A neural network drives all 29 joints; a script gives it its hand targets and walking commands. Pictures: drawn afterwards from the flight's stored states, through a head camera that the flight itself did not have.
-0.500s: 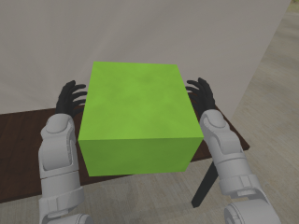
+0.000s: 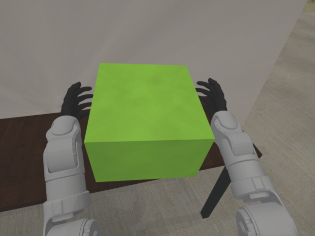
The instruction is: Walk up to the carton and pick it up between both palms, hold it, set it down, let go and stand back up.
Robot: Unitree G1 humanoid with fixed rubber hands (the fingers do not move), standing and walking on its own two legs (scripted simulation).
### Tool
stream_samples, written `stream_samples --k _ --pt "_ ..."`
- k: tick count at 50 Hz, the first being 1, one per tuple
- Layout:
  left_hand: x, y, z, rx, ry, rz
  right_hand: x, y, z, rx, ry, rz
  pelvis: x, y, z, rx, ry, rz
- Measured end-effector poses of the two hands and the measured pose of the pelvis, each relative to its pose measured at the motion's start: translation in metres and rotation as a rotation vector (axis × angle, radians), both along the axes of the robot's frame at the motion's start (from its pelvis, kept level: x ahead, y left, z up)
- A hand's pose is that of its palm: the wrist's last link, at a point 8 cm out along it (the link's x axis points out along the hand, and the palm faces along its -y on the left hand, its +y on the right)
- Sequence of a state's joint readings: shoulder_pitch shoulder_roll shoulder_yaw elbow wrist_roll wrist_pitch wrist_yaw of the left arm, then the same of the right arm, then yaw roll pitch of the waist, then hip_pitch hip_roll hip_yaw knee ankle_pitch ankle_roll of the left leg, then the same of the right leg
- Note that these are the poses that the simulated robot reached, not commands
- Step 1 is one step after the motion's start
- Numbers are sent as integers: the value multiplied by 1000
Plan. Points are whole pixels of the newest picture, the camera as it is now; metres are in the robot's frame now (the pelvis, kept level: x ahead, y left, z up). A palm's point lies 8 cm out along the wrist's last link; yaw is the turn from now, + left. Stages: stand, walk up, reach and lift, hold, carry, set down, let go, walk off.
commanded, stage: hold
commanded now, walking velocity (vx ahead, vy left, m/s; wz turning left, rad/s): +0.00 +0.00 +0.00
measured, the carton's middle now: (145, 117) +0.40 +0.01 +0.12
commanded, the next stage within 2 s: none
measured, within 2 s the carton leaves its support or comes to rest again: neither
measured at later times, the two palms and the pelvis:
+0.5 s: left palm (72, 115) +0.35 +0.18 +0.18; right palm (218, 113) +0.35 -0.17 +0.18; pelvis -0.01 +0.01 +0.00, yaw -1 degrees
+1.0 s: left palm (69, 118) +0.35 +0.19 +0.18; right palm (216, 114) +0.35 -0.16 +0.17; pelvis +0.00 +0.01 +0.00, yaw +0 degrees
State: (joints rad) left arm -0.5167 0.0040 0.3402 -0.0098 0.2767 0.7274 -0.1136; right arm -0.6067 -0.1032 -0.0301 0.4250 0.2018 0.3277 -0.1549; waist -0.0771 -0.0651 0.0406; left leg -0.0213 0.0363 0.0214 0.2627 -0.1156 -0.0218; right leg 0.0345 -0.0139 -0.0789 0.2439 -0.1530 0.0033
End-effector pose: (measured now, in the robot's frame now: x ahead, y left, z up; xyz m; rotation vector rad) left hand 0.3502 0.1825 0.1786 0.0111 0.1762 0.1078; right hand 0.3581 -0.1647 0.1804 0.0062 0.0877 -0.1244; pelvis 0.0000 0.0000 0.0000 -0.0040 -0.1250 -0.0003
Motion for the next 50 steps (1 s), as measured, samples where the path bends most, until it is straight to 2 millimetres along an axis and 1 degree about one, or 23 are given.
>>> stream_samples --k 6,15,22,27,31,37,44,50 --pt "-2 5 -1 3 -5 -3 -1 5 -1 7 -3 -1 1 2 0 0 -7 3" --pt "-6 3 10 20 -40 -12 -10 3 4 27 -39 -13 -1 7 0 -3 -10 -3" --pt "0 -2 1 14 22 -18 -7 -2 -8 11 22 -18 -6 7 0 1 -1 -10" --pt "0 -3 4 9 -18 -16 -7 -3 0 9 -20 -18 -6 5 0 -1 7 -11" --pt "0 -3 4 4 -18 -12 -5 -3 4 0 -18 -15 -4 3 0 -1 2 -10" --pt "2 0 2 5 3 -7 -2 0 0 -3 3 -8 -2 2 0 1 -2 -6" --pt "-2 3 7 17 -28 -7 -4 3 4 19 -29 -8 0 5 0 -2 -10 -1" --pt "-4 3 0 17 12 -11 -7 3 -6 13 10 -10 -3 7 0 -1 -16 -2"
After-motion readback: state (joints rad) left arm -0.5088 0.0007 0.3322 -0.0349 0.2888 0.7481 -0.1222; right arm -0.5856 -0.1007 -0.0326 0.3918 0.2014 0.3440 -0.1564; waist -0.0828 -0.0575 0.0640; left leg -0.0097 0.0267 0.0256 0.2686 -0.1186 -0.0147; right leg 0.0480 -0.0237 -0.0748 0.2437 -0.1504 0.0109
